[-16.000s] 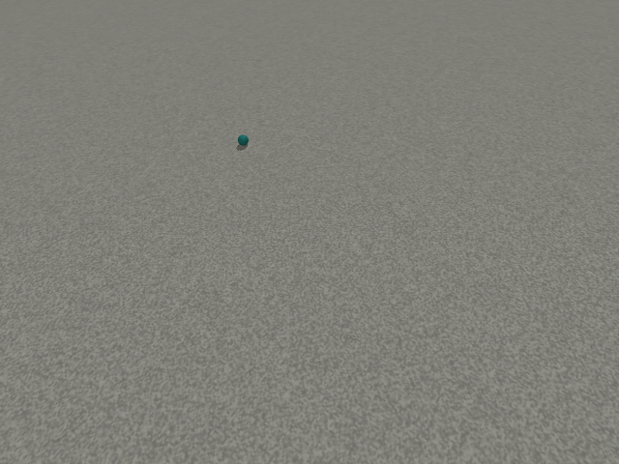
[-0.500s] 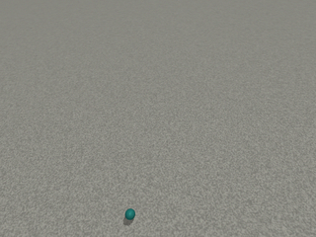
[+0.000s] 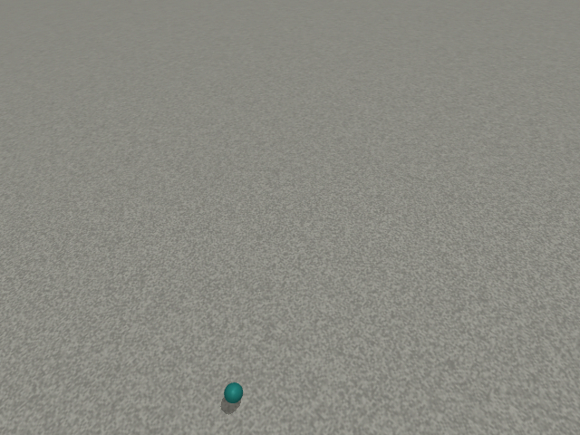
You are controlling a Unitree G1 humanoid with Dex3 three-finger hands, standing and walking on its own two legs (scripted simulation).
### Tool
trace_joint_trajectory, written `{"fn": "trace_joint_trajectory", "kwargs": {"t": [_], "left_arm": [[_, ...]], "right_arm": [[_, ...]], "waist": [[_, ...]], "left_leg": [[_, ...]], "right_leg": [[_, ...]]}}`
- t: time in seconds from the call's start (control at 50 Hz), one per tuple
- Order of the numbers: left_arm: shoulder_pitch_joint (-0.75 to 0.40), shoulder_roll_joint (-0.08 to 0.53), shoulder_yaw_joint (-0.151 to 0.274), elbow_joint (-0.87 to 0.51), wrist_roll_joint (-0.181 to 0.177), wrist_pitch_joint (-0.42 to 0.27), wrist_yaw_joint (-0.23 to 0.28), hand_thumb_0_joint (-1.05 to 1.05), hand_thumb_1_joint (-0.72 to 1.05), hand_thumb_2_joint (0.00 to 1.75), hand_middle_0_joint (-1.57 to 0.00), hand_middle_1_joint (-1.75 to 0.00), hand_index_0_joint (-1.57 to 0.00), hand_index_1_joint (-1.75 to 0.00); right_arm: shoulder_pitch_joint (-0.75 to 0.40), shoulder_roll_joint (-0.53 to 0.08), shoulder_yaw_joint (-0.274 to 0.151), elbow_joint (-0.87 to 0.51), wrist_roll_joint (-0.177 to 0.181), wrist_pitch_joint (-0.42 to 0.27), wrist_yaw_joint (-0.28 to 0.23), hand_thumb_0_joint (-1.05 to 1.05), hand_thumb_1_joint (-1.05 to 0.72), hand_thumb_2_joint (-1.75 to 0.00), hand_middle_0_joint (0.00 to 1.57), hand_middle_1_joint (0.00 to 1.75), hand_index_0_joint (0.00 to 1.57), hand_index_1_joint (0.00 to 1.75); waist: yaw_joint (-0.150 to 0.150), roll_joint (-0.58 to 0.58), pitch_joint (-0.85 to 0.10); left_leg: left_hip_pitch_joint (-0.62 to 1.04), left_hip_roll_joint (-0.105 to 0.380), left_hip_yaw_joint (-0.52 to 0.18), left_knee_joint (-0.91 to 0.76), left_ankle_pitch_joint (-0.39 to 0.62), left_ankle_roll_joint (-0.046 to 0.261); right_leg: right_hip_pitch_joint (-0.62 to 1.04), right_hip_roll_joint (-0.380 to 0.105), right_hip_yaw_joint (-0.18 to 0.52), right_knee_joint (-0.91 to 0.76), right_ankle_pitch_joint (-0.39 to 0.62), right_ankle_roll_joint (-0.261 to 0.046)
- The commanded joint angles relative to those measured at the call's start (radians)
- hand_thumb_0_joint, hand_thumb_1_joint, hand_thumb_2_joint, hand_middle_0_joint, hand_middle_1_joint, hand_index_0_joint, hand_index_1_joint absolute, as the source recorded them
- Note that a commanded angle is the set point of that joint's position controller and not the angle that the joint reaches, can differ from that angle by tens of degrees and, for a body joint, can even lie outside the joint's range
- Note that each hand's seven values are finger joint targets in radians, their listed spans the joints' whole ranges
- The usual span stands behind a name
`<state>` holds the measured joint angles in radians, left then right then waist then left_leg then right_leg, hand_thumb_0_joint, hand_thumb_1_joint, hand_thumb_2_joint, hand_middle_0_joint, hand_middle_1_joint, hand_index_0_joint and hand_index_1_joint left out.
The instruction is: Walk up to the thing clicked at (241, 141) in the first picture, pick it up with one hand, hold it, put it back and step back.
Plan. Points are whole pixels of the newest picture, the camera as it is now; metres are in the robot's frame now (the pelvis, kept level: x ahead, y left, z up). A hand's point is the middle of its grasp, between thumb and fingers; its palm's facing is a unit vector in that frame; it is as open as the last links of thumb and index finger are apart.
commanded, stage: walk up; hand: left
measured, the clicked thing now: (233, 392) +0.42 +0.26 -0.75
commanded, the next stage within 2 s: stand in 0.10 s
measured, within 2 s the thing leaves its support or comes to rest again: neither
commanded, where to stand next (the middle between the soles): +0.06 +0.01 m, yaw +0 degrees
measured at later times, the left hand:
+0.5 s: hand out of the picture +0.07 +0.24 -0.15, palm faces -0.02 -0.94 -0.34, open 7.4 cm
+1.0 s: hand out of the picture +0.06 +0.24 -0.15, palm faces -0.03 -0.93 -0.35, open 7.4 cm
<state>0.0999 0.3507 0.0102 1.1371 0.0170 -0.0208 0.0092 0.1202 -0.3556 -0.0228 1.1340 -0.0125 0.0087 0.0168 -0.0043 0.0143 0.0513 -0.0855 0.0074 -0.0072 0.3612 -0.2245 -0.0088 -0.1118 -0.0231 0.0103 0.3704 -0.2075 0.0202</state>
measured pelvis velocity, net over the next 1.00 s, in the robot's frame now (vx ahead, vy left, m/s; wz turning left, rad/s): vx -0.01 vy -0.02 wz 0.00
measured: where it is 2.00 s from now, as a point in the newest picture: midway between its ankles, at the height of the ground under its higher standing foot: outside the picture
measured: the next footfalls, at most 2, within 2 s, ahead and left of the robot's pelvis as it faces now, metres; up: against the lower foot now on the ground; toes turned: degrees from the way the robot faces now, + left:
none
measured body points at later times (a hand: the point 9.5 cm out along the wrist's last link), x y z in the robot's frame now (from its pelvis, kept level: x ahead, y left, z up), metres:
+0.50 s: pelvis -0.01 -0.01 +0.00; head +0.00 -0.01 +0.45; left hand +0.07 +0.29 -0.13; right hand +0.08 -0.31 -0.13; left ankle -0.01 +0.13 -0.75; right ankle +0.00 -0.13 -0.75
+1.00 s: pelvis -0.01 -0.02 +0.00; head +0.00 -0.02 +0.45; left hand +0.06 +0.29 -0.13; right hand +0.06 -0.32 -0.14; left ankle -0.01 +0.13 -0.75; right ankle +0.00 -0.13 -0.75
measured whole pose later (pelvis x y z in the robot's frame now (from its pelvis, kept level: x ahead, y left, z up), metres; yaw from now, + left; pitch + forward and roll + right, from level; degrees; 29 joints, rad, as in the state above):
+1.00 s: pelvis -0.01 -0.02 +0.00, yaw +0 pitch -2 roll +0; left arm 0.11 0.35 -0.01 1.13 0.01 -0.01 0.00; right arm 0.12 -0.35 0.01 1.14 -0.01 -0.01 0.01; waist 0.00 0.01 0.06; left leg -0.10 0.03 -0.02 0.32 -0.18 -0.04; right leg -0.13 0.00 0.00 0.34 -0.17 0.00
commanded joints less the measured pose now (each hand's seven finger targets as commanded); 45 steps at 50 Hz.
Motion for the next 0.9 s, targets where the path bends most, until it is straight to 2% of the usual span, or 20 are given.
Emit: {"fn": "trace_joint_trajectory", "kwargs": {"t": [0.0,0.06,0.08,0.12,0.24,0.34,0.42,0.46,0.88], "left_arm": [[-0.053,0.222,0.046,-0.070,-0.001,-0.025,0.009,0.00,0.90,0.90,-0.20,-0.30,-0.20,-0.30],[-0.056,0.222,0.045,-0.073,-0.001,-0.025,0.009,0.00,0.90,0.90,-0.20,-0.30,-0.20,-0.30],[-0.060,0.213,0.037,-0.069,-0.016,-0.018,0.008,0.00,0.90,0.90,-0.20,-0.30,-0.20,-0.30],[-0.046,0.205,0.035,-0.070,-0.017,-0.012,0.005,0.00,0.90,0.90,-0.20,-0.30,-0.20,-0.30],[-0.046,0.215,0.034,-0.070,-0.012,-0.009,0.001,0.00,0.90,0.90,-0.20,-0.30,-0.20,-0.30],[-0.050,0.215,0.028,-0.066,-0.011,-0.009,0.000,0.00,0.90,0.90,-0.20,-0.30,-0.20,-0.30],[-0.041,0.219,0.029,-0.065,-0.008,-0.008,-0.002,0.00,0.90,0.90,-0.20,-0.30,-0.20,-0.30],[-0.046,0.218,0.028,-0.064,-0.009,-0.008,-0.003,0.00,0.90,0.90,-0.20,-0.30,-0.20,-0.30],[-0.023,0.222,0.027,-0.068,-0.011,-0.011,-0.003,0.00,0.90,0.90,-0.20,-0.30,-0.20,-0.30]], "right_arm": [[-0.046,-0.210,-0.043,-0.062,0.002,-0.023,-0.015,0.00,-0.90,-0.90,0.20,0.30,0.20,0.30],[-0.042,-0.206,-0.040,-0.063,0.001,-0.023,-0.015,0.00,-0.90,-0.90,0.20,0.30,0.20,0.30],[-0.072,-0.199,-0.030,-0.073,0.008,-0.032,-0.020,0.00,-0.90,-0.90,0.20,0.30,0.20,0.30],[-0.066,-0.214,-0.029,-0.068,0.009,-0.039,-0.024,0.00,-0.90,-0.90,0.20,0.30,0.20,0.30],[-0.066,-0.208,-0.022,-0.063,0.007,-0.039,-0.027,0.00,-0.90,-0.90,0.20,0.30,0.20,0.30],[-0.074,-0.202,-0.020,-0.056,0.009,-0.037,-0.024,0.00,-0.90,-0.90,0.20,0.30,0.20,0.30],[-0.081,-0.202,-0.018,-0.055,0.006,-0.035,-0.022,0.00,-0.90,-0.90,0.20,0.30,0.20,0.30],[-0.072,-0.202,-0.018,-0.052,0.005,-0.035,-0.021,0.00,-0.90,-0.90,0.20,0.30,0.20,0.30],[-0.040,-0.203,-0.015,-0.053,0.003,-0.034,-0.021,0.00,-0.90,-0.90,0.20,0.30,0.20,0.30]], "waist": [[0.002,-0.015,-0.062],[0.002,-0.017,-0.060],[0.002,-0.039,-0.033],[0.003,-0.012,-0.059],[-0.001,0.004,-0.098],[-0.004,-0.012,-0.086],[-0.001,-0.001,-0.063],[-0.003,-0.006,-0.046],[0.000,-0.011,-0.068]], "left_leg": [[-0.017,0.093,-0.078,-0.068,0.133,0.045],[-0.024,0.092,-0.076,-0.071,0.142,0.043],[-0.019,0.124,-0.101,-0.086,0.271,0.035],[0.006,0.124,-0.090,-0.080,0.310,0.027],[0.021,0.122,-0.077,-0.090,0.264,0.021],[0.023,0.121,-0.080,-0.096,0.226,0.017],[0.001,0.115,-0.080,-0.110,0.148,0.015],[-0.011,0.113,-0.081,-0.113,0.102,0.014],[-0.015,0.117,-0.081,-0.089,0.135,0.018]], "right_leg": [[0.009,-0.091,0.076,-0.056,0.138,-0.048],[0.018,-0.088,0.073,-0.057,0.154,-0.044],[0.006,-0.097,0.070,-0.048,0.239,-0.040],[0.019,-0.097,0.068,-0.050,0.258,-0.034],[0.048,-0.102,0.074,-0.067,0.239,-0.033],[0.028,-0.101,0.076,-0.087,0.199,-0.034],[0.007,-0.100,0.079,-0.102,0.146,-0.033],[-0.008,-0.096,0.082,-0.111,0.085,-0.033],[0.001,-0.102,0.092,-0.101,0.143,-0.044]]}}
